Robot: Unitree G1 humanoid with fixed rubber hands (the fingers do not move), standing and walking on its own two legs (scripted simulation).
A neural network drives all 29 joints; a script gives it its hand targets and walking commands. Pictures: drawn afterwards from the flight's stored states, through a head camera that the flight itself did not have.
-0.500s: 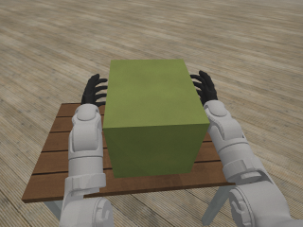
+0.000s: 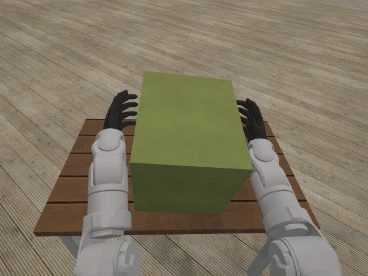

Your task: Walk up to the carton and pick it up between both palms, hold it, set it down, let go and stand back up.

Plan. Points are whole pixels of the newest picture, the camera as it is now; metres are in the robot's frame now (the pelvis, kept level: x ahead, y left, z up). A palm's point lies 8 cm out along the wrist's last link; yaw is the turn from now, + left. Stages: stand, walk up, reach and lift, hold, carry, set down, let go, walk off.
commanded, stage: set down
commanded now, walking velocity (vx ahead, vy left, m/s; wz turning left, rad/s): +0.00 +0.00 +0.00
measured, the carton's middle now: (183, 144) +0.38 +0.02 +0.10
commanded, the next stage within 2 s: none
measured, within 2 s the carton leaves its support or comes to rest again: neither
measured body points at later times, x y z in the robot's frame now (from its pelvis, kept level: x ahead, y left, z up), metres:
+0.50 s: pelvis +0.02 +0.01 +0.00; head +0.00 +0.04 +0.45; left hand +0.40 +0.17 +0.13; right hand +0.40 -0.13 +0.13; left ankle +0.00 +0.12 -0.75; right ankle -0.01 -0.12 -0.75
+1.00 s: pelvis +0.01 +0.01 +0.00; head +0.01 +0.04 +0.45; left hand +0.41 +0.17 +0.10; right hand +0.41 -0.13 +0.10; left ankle +0.00 +0.12 -0.75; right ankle -0.01 -0.12 -0.75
